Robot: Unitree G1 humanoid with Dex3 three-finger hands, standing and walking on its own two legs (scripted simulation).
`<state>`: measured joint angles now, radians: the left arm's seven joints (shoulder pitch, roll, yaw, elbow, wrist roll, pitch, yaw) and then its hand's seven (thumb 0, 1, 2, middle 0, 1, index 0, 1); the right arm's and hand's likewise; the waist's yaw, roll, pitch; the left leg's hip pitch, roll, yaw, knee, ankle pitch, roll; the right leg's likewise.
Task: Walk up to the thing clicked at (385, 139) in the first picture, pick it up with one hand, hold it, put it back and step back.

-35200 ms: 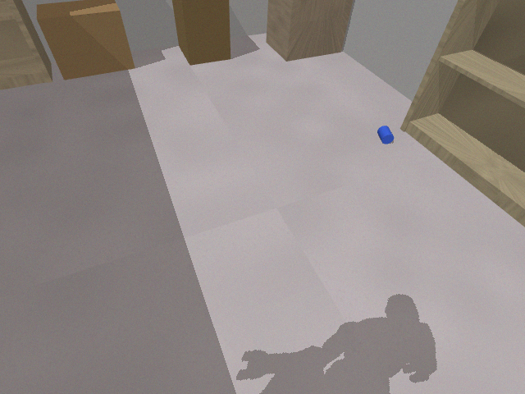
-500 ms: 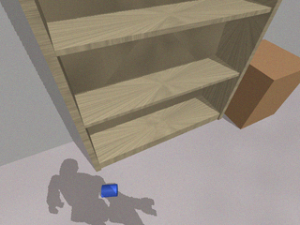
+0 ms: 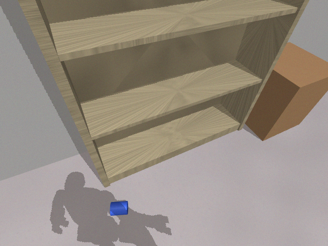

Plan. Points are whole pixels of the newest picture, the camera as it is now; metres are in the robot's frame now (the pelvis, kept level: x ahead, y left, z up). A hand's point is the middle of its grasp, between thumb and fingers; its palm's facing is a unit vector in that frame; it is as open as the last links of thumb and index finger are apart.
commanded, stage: stand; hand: left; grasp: from above
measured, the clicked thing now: (119, 208) +0.45 +0.24 -0.75
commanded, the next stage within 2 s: step back in 0.36 s
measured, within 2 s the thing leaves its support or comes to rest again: neither
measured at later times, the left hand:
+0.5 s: hand out of the picture +0.08 +0.26 -0.16, palm faces +0.01 -0.93 -0.36, open 7.4 cm
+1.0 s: hand out of the picture +0.02 +0.30 -0.18, palm faces -0.12 -0.92 -0.37, open 7.4 cm
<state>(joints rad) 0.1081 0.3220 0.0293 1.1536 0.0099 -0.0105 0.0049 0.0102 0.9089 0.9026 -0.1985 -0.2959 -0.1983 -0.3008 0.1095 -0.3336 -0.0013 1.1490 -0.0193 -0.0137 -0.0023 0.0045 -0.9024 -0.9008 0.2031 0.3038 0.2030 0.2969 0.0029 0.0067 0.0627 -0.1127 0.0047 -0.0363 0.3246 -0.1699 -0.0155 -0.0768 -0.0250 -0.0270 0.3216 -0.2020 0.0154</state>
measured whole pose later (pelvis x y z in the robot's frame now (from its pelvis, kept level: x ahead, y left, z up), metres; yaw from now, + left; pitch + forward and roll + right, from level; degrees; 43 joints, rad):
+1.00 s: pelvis -0.11 +0.04 -0.02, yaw -4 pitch -1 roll +0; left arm 0.11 0.39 0.07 0.88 0.01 0.06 0.02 0.01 0.91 0.90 -0.20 -0.30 -0.20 -0.30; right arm 0.13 -0.34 -0.05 0.86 -0.03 0.01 -0.01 0.00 -0.90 -0.90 0.21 0.30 0.21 0.30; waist -0.02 -0.04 0.23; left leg -0.33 -0.01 0.05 0.61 -0.26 0.05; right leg -0.35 0.06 0.13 0.96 -0.51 0.02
